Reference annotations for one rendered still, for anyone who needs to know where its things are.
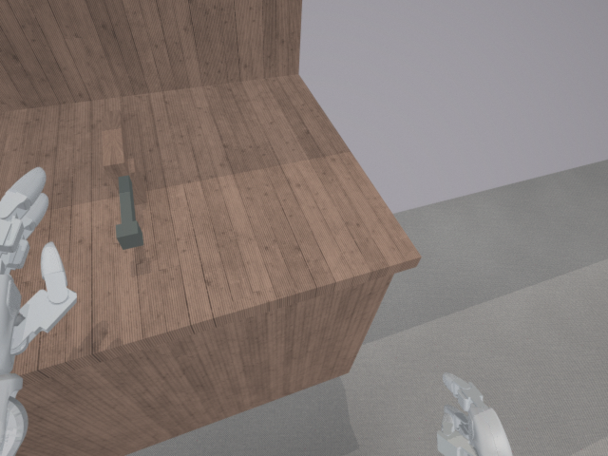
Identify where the tap lever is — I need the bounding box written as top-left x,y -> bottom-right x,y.
116,175 -> 143,250

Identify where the left robot forearm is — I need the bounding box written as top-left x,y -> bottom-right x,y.
0,373 -> 29,456

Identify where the robot right hand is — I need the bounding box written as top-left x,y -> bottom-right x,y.
437,372 -> 513,456

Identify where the robot left hand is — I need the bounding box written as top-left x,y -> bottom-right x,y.
0,167 -> 77,374

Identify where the counter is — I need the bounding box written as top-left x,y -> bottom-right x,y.
0,0 -> 421,456

